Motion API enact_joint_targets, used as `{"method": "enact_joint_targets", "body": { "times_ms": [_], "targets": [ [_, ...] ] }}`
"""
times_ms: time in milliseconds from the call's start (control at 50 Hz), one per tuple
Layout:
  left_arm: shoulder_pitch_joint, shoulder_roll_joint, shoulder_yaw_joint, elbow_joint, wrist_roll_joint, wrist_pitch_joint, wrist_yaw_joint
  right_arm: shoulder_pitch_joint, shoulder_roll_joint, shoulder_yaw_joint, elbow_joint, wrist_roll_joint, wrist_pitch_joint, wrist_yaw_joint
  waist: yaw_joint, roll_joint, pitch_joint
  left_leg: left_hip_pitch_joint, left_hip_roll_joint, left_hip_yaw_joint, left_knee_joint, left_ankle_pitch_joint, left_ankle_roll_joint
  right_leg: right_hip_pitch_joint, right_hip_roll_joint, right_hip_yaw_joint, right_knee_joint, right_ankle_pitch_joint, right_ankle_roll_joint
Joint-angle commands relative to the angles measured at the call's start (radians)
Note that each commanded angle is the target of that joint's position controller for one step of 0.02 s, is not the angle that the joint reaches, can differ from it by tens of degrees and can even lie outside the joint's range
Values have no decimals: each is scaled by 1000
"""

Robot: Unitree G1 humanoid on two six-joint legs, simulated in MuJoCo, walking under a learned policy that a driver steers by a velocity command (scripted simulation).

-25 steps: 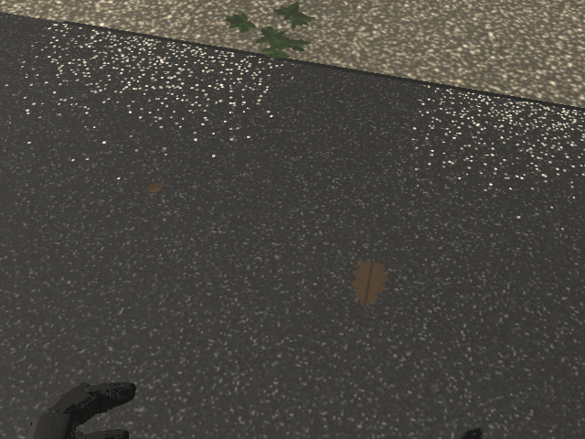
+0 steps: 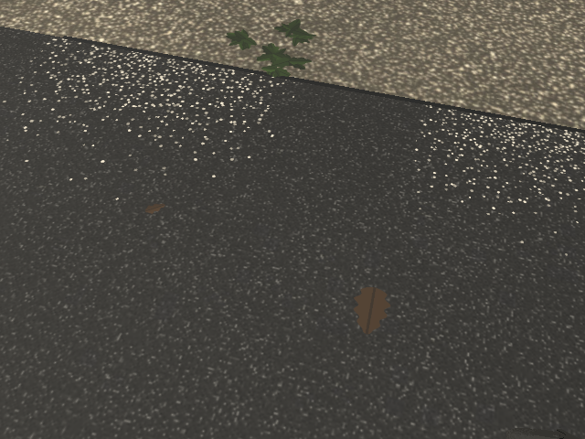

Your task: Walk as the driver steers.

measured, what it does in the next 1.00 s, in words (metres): steps on the spot: right foot, then left foot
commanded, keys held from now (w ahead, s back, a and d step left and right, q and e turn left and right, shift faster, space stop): e+shift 0.40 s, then q+shift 0.60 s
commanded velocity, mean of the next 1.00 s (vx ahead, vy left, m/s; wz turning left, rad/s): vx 0.00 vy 0.00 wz -0.16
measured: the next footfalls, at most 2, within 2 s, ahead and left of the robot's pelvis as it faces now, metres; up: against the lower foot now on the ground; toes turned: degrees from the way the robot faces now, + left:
right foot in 0.12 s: +0.04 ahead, -0.14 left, +0.00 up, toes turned -12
left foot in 0.58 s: +0.16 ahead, +0.06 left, +0.00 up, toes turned -27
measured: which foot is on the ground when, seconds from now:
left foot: down 0.00-0.14, up 0.16-0.56, down 0.58-0.88, up 0.90-1.00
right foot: up 0.00-0.10, down 0.12-0.62, up 0.64-0.84, down 0.86-1.00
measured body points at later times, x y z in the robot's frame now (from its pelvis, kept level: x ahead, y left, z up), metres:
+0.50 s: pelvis +0.03 -0.04 +0.00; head +0.06 -0.07 +0.45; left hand +0.32 +0.15 -0.07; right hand +0.08 -0.36 -0.10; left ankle +0.13 +0.08 -0.70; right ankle +0.01 -0.13 -0.74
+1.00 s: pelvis +0.04 -0.05 +0.00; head +0.07 -0.07 +0.45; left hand +0.21 +0.22 -0.08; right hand +0.17 -0.37 -0.09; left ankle +0.06 +0.09 -0.66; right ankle +0.00 -0.13 -0.74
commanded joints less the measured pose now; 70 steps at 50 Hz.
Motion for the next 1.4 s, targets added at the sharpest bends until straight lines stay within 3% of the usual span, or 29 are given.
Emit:
{"method": "enact_joint_targets", "body": {
  "times_ms": [20,80,120,140,160,180,220,260,360,420,500,560,600,620,640,760,840,860,880,900,920,960,1020,1160,1300,1340,1360,1380,1400],
  "targets": [
    [-79,25,-5,-131,3,-13,-28,-20,-184,-66,-43,8,-10,-7,-44,175,-119,127,264,-106,-113,383,196,36,-35,-13,-166,17,-21],
    [-41,60,11,-141,1,-7,-48,-15,-210,-81,-20,31,-15,4,-25,180,-121,134,296,-81,-55,383,167,129,-9,-62,-318,52,-69],
    [31,80,31,-120,4,-3,-38,13,-180,-81,6,43,-17,13,6,107,-119,51,246,-1,93,240,75,290,43,-67,-495,207,-128],
    [86,175,64,-116,7,-8,-21,45,-143,-75,10,22,-15,19,11,-103,-108,-132,145,85,345,28,-10,443,-50,132,-593,540,-200],
    [93,320,90,-150,33,-25,-12,-39,-95,-52,-80,-14,-20,19,2,-409,-117,-495,-43,37,656,-433,-102,577,-300,602,-644,799,-422],
    [119,267,77,-160,54,-51,-24,-139,-142,-62,-88,-8,-27,15,90,-234,-221,-537,-62,-162,799,-449,-84,598,-332,629,-688,684,-485],
    [22,215,59,-157,24,-72,-13,-129,-153,-69,-64,14,-32,4,21,-86,-149,-546,-36,-215,774,-268,-41,533,-231,487,-683,523,-377],
    [-86,163,37,-186,-2,-53,8,-93,-174,-78,-47,1,-30,-3,-34,-88,-129,-467,-36,-217,693,-143,-42,423,-166,410,-680,501,-319],
    [-82,178,45,-197,3,-33,32,-72,-119,-58,-17,10,-37,12,-34,-80,-155,-380,-114,-222,450,-35,-74,397,-94,418,-657,443,-296],
    [-110,181,44,-207,8,-25,32,-52,-132,-55,4,14,-37,22,-33,-119,-161,-316,-117,-224,338,-16,-79,376,-92,440,-639,362,-285],
    [-105,105,0,-187,33,-24,11,-29,-138,-42,14,17,-37,39,4,-143,-180,-155,-58,-175,274,-40,-62,327,-122,422,-579,505,-298],
    [-94,11,-44,-144,48,-41,-5,-8,-81,-18,19,9,-49,61,-22,-112,-137,72,-45,-171,-44,183,-13,256,-60,348,-580,316,-231],
    [16,73,-21,-132,73,-59,-2,-76,-239,-48,-32,-3,-49,55,90,99,-69,24,81,-379,-53,437,94,239,96,208,-465,20,-133],
    [-19,82,-17,-141,73,-63,5,-88,-231,-51,-28,6,-47,54,82,205,-55,-60,124,-478,-110,305,177,282,105,152,-450,33,-88],
    [-89,106,-7,-152,58,-63,14,-68,-213,-51,-31,15,-44,53,42,218,-39,-73,114,-524,-129,236,184,283,102,130,-434,49,-79],
    [-151,19,-2,-167,26,-69,6,76,-249,-88,-26,42,-23,24,-39,205,-133,173,129,-682,-86,396,231,105,148,134,-327,-165,-73],
    [-65,15,8,-112,6,-85,-10,-20,-244,-101,-59,69,25,8,11,169,-176,97,43,-631,-53,336,159,289,145,122,-599,50,-72],
    [-15,38,19,-88,7,-83,-12,-44,-228,-97,-73,73,35,6,30,149,-180,-23,-2,-589,-20,219,115,432,97,135,-692,164,-91],
    [-10,120,38,-88,29,-74,-7,-24,-173,-82,-85,69,37,9,4,-26,-157,-235,-106,-465,152,-40,51,558,-93,327,-741,223,-178],
    [-70,164,44,-108,74,-73,-9,25,-186,-87,-93,57,24,14,-39,-248,-104,-399,-195,-311,366,-342,-4,506,-313,550,-772,428,-318],
    [-106,120,32,-136,79,-81,-4,59,-258,-108,-74,35,13,22,-53,-167,-89,-405,-100,-303,573,-339,-41,462,-380,531,-760,523,-373],
    [-186,59,11,-152,52,-83,17,103,-259,-115,-20,44,25,27,-81,-45,-54,-410,-69,-269,688,-198,-72,453,-237,307,-719,506,-291],
    [-135,79,11,-135,43,-75,40,56,-192,-86,-43,53,32,39,-32,-78,-34,-475,-36,-187,726,-79,-106,495,-175,132,-703,680,-278],
    [-62,155,35,-101,43,-50,32,-49,-154,-55,-120,46,33,65,30,-100,-54,-427,33,-105,481,-55,-117,590,-254,18,-719,674,-317],
    [-73,183,50,-60,-11,-68,-8,-43,-149,-65,-132,42,62,84,-6,-120,-80,-130,-40,-19,134,-94,-10,531,-272,-90,-581,771,-248],
    [-48,135,26,-29,-20,-81,-16,111,-218,-91,-87,26,55,64,-87,-4,-165,239,-51,-95,-122,318,71,352,-181,-159,-344,679,-149],
    [-76,26,-24,-80,56,-91,-24,174,-302,-94,-94,7,40,37,-80,282,-269,563,249,-435,-24,957,177,12,-87,-163,-61,-140,-67],
    [-38,56,-20,-48,46,-84,-25,119,-241,-61,-94,-16,16,36,-74,257,-390,442,424,-509,-42,941,380,-4,-51,-8,91,-342,-22],
    [-71,112,-6,-21,9,-70,-26,105,-139,-28,-78,-18,-3,47,-96,135,-342,363,337,-379,-59,852,355,45,-80,73,100,-324,-15]
  ]
}}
